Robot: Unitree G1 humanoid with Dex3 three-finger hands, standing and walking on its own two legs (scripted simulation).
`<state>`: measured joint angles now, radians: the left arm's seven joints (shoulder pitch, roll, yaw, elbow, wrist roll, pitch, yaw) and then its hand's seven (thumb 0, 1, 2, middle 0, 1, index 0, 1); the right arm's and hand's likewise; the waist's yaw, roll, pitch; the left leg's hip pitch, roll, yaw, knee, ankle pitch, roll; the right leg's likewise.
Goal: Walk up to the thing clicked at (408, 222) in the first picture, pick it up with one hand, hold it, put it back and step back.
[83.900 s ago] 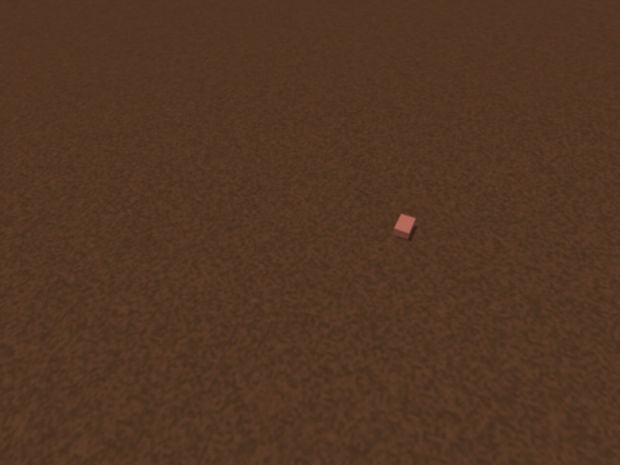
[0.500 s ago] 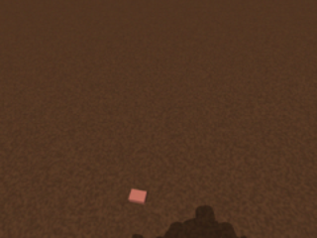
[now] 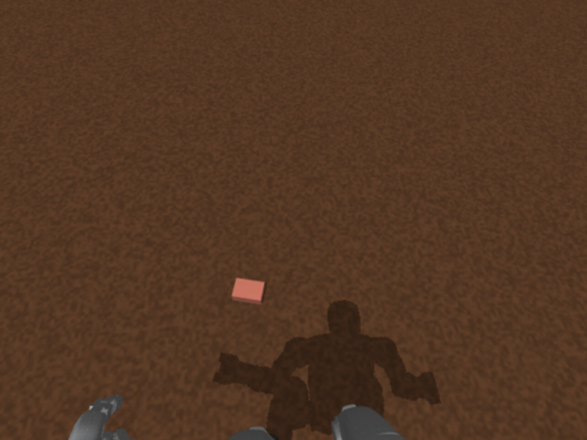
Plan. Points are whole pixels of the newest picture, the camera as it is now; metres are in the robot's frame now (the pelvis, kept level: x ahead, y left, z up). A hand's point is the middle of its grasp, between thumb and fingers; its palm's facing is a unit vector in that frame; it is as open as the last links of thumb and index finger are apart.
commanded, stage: step back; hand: left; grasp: from above
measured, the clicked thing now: (248, 291) +0.60 +0.17 -0.74
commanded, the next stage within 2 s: none
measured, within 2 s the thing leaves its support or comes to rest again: neither
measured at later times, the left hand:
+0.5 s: hand out of the picture +0.01 +0.25 -0.13, palm faces -0.01 -0.91 -0.42, open 7.4 cm
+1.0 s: hand out of the picture -0.19 +0.26 -0.16, palm faces -0.07 -0.91 -0.41, open 7.4 cm
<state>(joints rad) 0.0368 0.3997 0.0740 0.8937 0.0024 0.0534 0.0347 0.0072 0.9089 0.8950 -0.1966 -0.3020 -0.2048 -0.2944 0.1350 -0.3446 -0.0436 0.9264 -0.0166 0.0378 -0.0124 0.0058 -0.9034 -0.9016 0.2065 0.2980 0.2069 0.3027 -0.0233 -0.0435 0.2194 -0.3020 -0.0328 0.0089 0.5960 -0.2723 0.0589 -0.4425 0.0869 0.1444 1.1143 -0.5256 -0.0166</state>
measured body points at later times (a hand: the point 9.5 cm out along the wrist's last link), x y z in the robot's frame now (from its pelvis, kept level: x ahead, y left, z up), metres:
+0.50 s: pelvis -0.11 -0.01 +0.00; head -0.05 -0.03 +0.44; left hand +0.01 +0.30 -0.10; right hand -0.02 -0.33 -0.13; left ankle -0.14 +0.13 -0.67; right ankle -0.07 -0.13 -0.73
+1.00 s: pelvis -0.28 -0.01 -0.02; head -0.22 -0.02 +0.43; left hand -0.19 +0.31 -0.13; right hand -0.16 -0.33 -0.12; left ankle -0.16 +0.12 -0.73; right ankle -0.32 -0.15 -0.73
